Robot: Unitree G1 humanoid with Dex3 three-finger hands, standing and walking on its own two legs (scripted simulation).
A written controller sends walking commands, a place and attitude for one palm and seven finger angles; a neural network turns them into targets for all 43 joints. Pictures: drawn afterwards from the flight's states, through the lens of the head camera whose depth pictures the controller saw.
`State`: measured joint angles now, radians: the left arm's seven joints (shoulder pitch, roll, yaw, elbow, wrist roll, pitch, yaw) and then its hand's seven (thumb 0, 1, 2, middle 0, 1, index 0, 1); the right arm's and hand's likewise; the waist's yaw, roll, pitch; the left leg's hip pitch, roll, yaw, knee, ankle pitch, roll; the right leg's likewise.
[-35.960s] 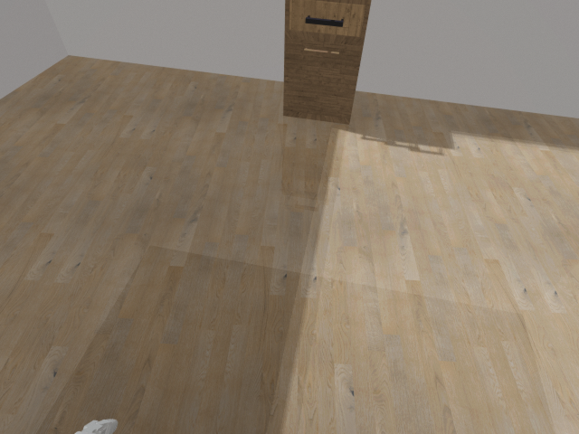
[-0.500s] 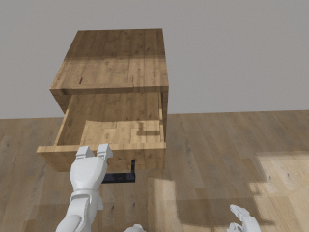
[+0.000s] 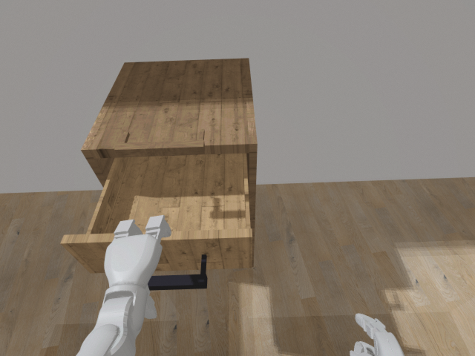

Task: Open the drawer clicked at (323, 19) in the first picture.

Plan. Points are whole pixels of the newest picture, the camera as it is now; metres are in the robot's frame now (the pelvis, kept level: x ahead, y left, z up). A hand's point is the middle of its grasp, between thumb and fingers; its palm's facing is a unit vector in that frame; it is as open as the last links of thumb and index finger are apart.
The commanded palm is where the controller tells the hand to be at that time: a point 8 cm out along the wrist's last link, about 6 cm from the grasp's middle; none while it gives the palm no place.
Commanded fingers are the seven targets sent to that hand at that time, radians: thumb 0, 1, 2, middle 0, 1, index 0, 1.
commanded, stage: lift the hand off the handle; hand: left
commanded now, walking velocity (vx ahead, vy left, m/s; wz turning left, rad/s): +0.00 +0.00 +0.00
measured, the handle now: (161, 272) +0.31 +0.19 -0.11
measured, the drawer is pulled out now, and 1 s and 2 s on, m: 0.24 0.24 0.24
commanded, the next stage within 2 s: draw the hand back to the body in 0.66 s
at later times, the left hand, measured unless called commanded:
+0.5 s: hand (138, 267) +0.26 +0.19 +0.02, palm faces +0.05 -0.15 -0.99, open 13.8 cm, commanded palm +0.24 +0.19 +0.08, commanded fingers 0.00 -0.50 0.30 -0.30 -1.20 -0.30 -1.20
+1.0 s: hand (120, 262) +0.25 +0.21 +0.06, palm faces +0.09 -0.13 -0.99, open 13.8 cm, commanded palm +0.22 +0.21 +0.11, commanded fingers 0.00 -0.50 0.30 -0.30 -1.20 -0.30 -1.20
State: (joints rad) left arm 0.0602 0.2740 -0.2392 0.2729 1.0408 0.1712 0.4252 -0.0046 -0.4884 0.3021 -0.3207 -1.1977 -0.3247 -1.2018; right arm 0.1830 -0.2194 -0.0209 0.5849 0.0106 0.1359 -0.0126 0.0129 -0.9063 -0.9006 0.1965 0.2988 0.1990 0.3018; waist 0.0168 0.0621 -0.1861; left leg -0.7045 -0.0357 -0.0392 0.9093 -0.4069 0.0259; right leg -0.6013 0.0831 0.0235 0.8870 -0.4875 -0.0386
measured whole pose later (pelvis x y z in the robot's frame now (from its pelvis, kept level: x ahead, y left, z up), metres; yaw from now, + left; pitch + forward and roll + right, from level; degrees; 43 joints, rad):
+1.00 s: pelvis +0.00 +0.00 +0.02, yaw +0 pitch +7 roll -1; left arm 0.23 0.35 -0.17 -0.05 1.00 0.15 0.32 0.00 -0.49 0.30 -0.32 -1.20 -0.33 -1.20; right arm 0.18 -0.23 -0.02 0.55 0.02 0.13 0.01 0.01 -0.91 -0.90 0.20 0.30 0.20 0.30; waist 0.05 0.08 -0.16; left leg -0.56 -0.03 -0.03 0.80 -0.37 0.03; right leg -0.46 0.08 0.04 0.78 -0.45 -0.04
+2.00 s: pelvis +0.03 -0.01 +0.05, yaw +3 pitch +0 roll +0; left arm 0.58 0.36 0.25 -0.49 -0.09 -0.07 0.11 0.00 0.32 0.65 -0.25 -0.67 -0.26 -0.67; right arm 0.20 -0.22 0.01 0.61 0.03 -0.09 -0.07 0.02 -0.90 -0.90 0.20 0.30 0.20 0.30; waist 0.04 0.05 -0.05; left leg -0.23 -0.05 -0.08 0.51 -0.27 0.02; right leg -0.10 0.05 0.00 0.45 -0.34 -0.04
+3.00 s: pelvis -0.03 +0.01 +0.04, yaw +4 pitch +3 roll -2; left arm 0.66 0.45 0.41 -0.66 -0.07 -0.14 0.13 0.01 0.89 0.90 -0.21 -0.30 -0.22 -0.30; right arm 0.13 -0.19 0.00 0.56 0.02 0.00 -0.07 0.02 -0.90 -0.90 0.20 0.30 0.20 0.30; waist -0.01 -0.01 0.02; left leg -0.41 -0.06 -0.10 0.53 -0.17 0.03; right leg -0.28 0.04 -0.03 0.50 -0.27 -0.02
